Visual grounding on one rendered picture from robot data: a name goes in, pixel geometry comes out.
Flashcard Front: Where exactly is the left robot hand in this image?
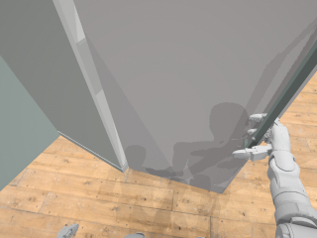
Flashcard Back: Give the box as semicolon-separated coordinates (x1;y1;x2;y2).
56;223;79;238

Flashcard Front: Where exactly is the right robot forearm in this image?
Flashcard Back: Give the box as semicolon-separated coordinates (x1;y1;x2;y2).
266;150;317;229

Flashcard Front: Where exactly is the robot right upper arm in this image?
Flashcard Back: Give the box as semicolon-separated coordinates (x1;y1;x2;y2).
274;222;317;238

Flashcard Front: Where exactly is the handle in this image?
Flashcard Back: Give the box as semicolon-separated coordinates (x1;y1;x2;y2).
244;40;317;150

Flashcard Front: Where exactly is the fridge door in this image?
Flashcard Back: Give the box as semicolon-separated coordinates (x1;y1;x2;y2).
73;0;317;194

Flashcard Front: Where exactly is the right robot hand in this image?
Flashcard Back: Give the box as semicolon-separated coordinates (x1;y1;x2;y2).
232;113;291;162

